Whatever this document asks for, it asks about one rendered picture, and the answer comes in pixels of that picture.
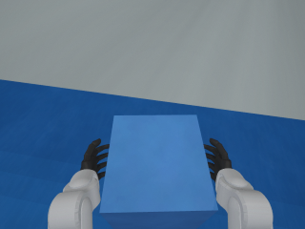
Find carton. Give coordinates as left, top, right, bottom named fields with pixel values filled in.
left=99, top=114, right=218, bottom=229

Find robot left hand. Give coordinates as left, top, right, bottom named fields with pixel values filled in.
left=80, top=138, right=110, bottom=180

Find robot right forearm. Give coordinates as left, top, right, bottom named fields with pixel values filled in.
left=215, top=168, right=274, bottom=229

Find robot right hand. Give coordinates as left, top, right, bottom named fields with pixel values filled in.
left=203, top=138, right=232, bottom=182

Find robot left forearm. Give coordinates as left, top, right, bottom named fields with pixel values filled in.
left=48, top=169, right=101, bottom=229

